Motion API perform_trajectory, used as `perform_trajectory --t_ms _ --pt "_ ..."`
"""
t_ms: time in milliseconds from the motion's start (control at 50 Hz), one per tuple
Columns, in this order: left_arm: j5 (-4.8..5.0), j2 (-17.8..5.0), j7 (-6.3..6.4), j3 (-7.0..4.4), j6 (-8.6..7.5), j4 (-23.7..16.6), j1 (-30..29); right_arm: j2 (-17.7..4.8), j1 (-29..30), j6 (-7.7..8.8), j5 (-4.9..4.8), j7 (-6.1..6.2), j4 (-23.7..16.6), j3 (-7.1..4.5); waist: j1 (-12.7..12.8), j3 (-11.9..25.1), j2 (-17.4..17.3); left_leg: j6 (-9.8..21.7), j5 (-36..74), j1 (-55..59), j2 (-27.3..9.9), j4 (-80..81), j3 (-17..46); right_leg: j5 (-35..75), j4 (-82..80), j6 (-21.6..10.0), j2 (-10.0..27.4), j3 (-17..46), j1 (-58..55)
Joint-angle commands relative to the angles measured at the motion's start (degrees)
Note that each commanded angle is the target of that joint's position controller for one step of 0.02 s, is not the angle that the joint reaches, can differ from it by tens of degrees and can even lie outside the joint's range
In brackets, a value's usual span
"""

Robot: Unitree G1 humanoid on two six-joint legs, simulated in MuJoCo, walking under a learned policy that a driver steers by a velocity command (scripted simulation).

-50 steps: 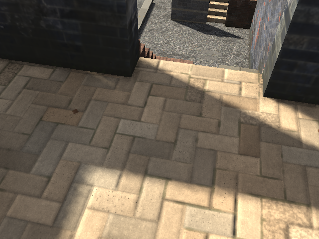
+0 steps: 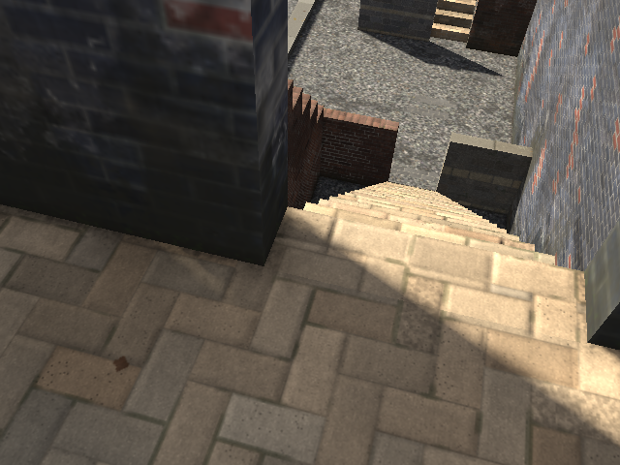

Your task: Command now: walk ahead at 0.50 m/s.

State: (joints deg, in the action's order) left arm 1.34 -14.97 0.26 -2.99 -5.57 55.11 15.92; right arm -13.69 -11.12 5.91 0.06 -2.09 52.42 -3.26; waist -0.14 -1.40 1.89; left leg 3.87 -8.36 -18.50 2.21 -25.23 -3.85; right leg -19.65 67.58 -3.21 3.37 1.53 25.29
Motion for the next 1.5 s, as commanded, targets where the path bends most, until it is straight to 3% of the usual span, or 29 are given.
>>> perform_trajectory --t_ms 20,200,320,380,420,440,460,480,500,540,560,640,700,860,880,900,920,940,980,1080,1180,1220,1240,1260,1280,1320,1360,1420,1500 --pt "-0.20 -3.0 0.45 -1.27 0.59 -2.5 3.1 -5.0 -1.3 0.96 0.29 0.03 -1.5 -0.80 1.3 3.6 -6.2 9.6 6.6 8.7 -15.2 16.1 16.7 4.8 -1.9 0.1 5.4 2.5 8.1" --pt "-0.41 -1.6 -0.42 -1.00 0.93 -7.1 -12.0 -8.2 -8.2 0.28 0.05 2.46 1.5 -1.29 -2.2 -1.3 -5.2 6.9 10.5 12.8 -13.3 19.7 5.6 26.4 -26.4 2.1 3.9 -0.2 14.8" --pt "0.18 -1.4 -2.52 -0.29 0.87 -11.2 -19.6 -8.6 -11.6 -0.86 -0.18 2.80 3.8 -1.68 -4.5 -4.1 -4.6 5.7 14.5 24.3 -17.4 16.3 1.1 21.6 -33.3 -0.4 1.8 -0.9 18.2" --pt "0.20 -3.4 -3.56 -0.96 0.67 -12.4 -17.6 -10.6 -9.2 -1.70 -0.49 3.20 3.0 -2.36 -1.9 -1.3 -7.4 3.9 33.7 26.3 -18.2 8.8 -1.9 13.8 -33.9 -3.0 -1.0 -4.7 11.0" --pt "-0.15 -7.2 -3.58 -3.09 0.76 -10.3 -6.7 -11.4 -7.3 -2.57 -0.40 3.97 1.7 -2.41 4.8 5.9 -6.6 1.4 47.8 23.3 -16.3 -9.0 -4.8 12.3 -37.0 -5.5 -6.0 -7.7 -5.6" --pt "-0.26 -11.9 -2.81 -5.01 0.91 -8.0 3.5 -10.5 -7.9 -2.44 0.24 4.41 0.3 -1.75 8.5 12.0 -2.2 -0.7 36.5 10.8 -13.9 -25.6 -5.5 12.7 -37.2 -8.7 -1.5 2.0 -23.3" --pt "-0.20 -17.1 -2.12 -6.05 0.95 -7.8 6.9 -2.9 -12.4 -0.56 1.67 3.24 -2.4 0.81 4.5 17.8 11.7 -4.7 -6.4 -15.8 -2.0 -47.0 -3.6 4.8 -41.5 -19.0 12.9 33.1 -44.2" --pt "-0.75 -13.5 -1.69 -4.67 0.85 -8.5 7.8 -5.8 -9.2 2.27 0.13 2.18 -2.7 0.48 6.3 22.4 9.4 -4.0 -23.1 -24.8 0.4 -55.8 8.0 4.1 -50.0 -21.0 16.8 47.1 -49.2" --pt "-0.92 -10.5 -1.33 -3.83 0.73 -8.2 6.1 -9.1 -3.3 3.57 -1.88 1.53 -4.5 -0.34 7.2 15.3 6.7 -3.0 -18.6 -29.8 -3.2 -56.4 9.6 10.0 -49.8 -17.6 14.2 37.3 -44.8" --pt "-1.46 -8.8 -1.58 -3.24 0.10 -10.5 -1.2 -9.2 -1.2 3.64 0.27 1.98 -5.1 -0.42 2.9 8.9 -1.6 -2.9 -10.5 -24.0 -7.6 -48.3 8.7 24.3 -50.7 -14.7 10.3 23.6 -27.9" --pt "-1.63 -6.7 -2.03 -2.47 -0.06 -11.7 -3.9 -10.0 -1.9 2.48 0.74 2.58 -5.4 -0.94 0.4 6.9 -1.0 -3.6 -10.7 -18.8 -8.5 -46.2 8.6 32.4 -51.3 -14.2 8.8 19.3 -20.7" --pt "-1.63 -9.7 -2.12 -2.99 0.63 -13.5 -5.3 -8.0 -3.5 -0.95 2.06 4.11 -7.5 -1.16 -3.1 4.6 0.1 -7.2 -8.4 -11.7 -6.0 -35.5 5.8 52.3 -49.9 -12.8 3.7 9.6 -7.7" --pt "-0.20 -10.3 -0.70 -3.63 2.69 -13.3 -1.2 -4.8 2.8 -1.71 1.77 3.68 -9.4 -0.36 -0.7 7.1 1.8 -7.4 3.7 -10.5 -2.8 -22.1 5.4 49.6 -46.7 -9.9 1.6 8.7 -8.5" --pt "-0.27 -7.5 1.42 -2.69 4.90 -15.4 -2.2 -9.5 6.2 -0.07 0.19 2.31 -10.6 -1.87 -1.0 5.9 5.9 -5.1 3.2 -5.7 -0.8 -1.4 9.6 26.7 -39.1 -6.6 2.1 23.4 -15.7" --pt "-0.35 -7.1 1.54 -2.46 4.96 -16.2 -3.6 -10.0 3.5 0.65 0.83 2.29 -10.1 -2.16 -2.8 6.7 5.3 -3.7 11.5 0.6 -2.5 3.9 9.5 24.0 -35.0 -4.8 -0.4 22.4 -14.0" --pt "-1.69 -4.5 1.59 -1.52 4.76 -17.8 -3.6 -13.9 -0.1 0.66 2.30 2.71 -10.2 -2.93 -2.9 11.4 -1.7 0.0 28.7 12.2 -12.8 2.3 16.7 14.8 -22.5 -1.8 -5.0 16.8 -7.3" --pt "-1.11 -2.1 1.43 -0.82 4.30 -17.8 6.5 -16.2 -2.1 -0.21 3.90 3.21 -9.9 -3.09 1.3 18.1 -18.8 12.4 48.6 26.4 -26.8 0.7 33.7 -20.3 -7.6 1.6 -14.0 10.0 5.8" --pt "-0.78 -8.1 1.00 -1.85 4.11 -16.5 10.2 -12.4 -2.0 -0.84 1.65 2.98 -10.5 -2.60 1.6 20.6 -18.3 16.1 41.9 25.9 -30.8 1.2 40.6 -22.0 2.2 3.6 -9.6 9.5 10.2" --pt "-0.28 -11.5 1.58 -3.23 6.08 -16.6 0.8 -7.8 1.7 -2.31 0.84 3.32 -12.3 -1.20 -1.1 12.1 -6.5 11.0 30.9 18.7 -21.7 1.2 25.6 -13.5 6.5 6.5 -6.2 6.5 13.8" --pt "-0.60 -3.5 1.45 -0.82 7.48 -17.7 0.5 -10.2 4.5 -5.09 1.51 3.73 -11.8 -1.46 0.6 8.0 -10.6 9.4 24.6 4.2 -14.2 6.2 12.2 -6.1 -11.2 7.9 -5.1 0.5 0.8" --pt "-1.16 -4.9 1.34 -0.78 7.33 -17.0 -0.9 -10.8 3.3 -5.58 -0.18 3.36 -9.9 -1.40 -0.2 8.6 -12.6 8.2 7.9 4.0 -14.8 5.6 12.1 3.1 -31.4 5.6 -4.6 -2.4 -9.2" --pt "-1.56 -5.3 0.84 -0.96 7.32 -16.3 0.0 -8.7 1.6 -5.48 -0.26 3.14 -8.6 -0.54 0.8 6.5 -11.2 3.9 -2.4 -1.0 -12.5 4.0 11.1 9.5 -42.4 2.7 -5.0 -2.8 -16.6" --pt "-2.21 -6.6 1.04 -0.81 7.68 -16.9 0.1 -6.4 0.1 -5.11 0.45 2.68 -8.1 0.37 0.5 6.4 -7.9 -0.3 -9.2 -5.1 -10.7 1.2 10.1 10.5 -46.0 0.6 0.6 4.2 -21.0" --pt "-3.21 -10.1 1.51 -0.96 8.28 -18.0 -2.2 -3.7 -1.1 -4.57 1.33 2.01 -9.3 1.07 -3.0 6.7 5.3 -4.9 -14.6 -8.0 -4.6 -7.0 3.3 15.9 -46.7 -4.3 10.6 14.9 -19.7" --pt "-4.14 -8.4 0.95 -0.42 7.96 -18.0 -3.8 -5.7 1.6 -4.46 1.08 2.36 -9.7 0.64 -0.9 5.8 9.9 -6.0 -17.0 -3.3 -4.3 -9.8 4.3 7.9 -51.4 -9.0 13.8 18.5 -9.3" --pt "-4.04 -5.1 0.77 0.78 6.42 -18.9 -9.6 -6.9 3.0 -4.72 1.39 2.73 -8.8 0.35 -2.4 1.8 6.8 -6.2 -9.3 0.8 -4.5 -7.3 5.1 -2.6 -51.1 -5.1 8.2 13.9 -5.8" --pt "-3.49 -5.8 1.00 0.81 5.59 -17.7 -8.3 -7.1 2.1 -4.93 2.03 3.03 -7.6 0.62 -2.2 0.8 7.4 -6.8 -0.1 5.1 -4.7 -1.6 5.4 -2.2 -48.9 -1.1 4.1 9.9 -5.8" --pt "-2.75 -3.9 0.79 1.63 5.29 -15.2 -2.2 -8.8 -2.8 -4.94 0.23 2.57 -4.3 0.34 -1.5 -0.9 3.9 -5.9 -1.4 6.2 -5.0 0.1 6.0 -3.5 -48.9 0.9 1.5 8.0 -6.3" --pt "-2.48 -5.3 1.49 1.37 4.94 -13.8 -2.5 -7.2 -0.8 -5.04 0.82 2.67 -2.2 0.93 -1.4 -0.2 -0.4 -6.0 1.6 6.9 -5.0 1.6 6.1 3.2 -46.5 0.5 0.9 6.7 -8.9"
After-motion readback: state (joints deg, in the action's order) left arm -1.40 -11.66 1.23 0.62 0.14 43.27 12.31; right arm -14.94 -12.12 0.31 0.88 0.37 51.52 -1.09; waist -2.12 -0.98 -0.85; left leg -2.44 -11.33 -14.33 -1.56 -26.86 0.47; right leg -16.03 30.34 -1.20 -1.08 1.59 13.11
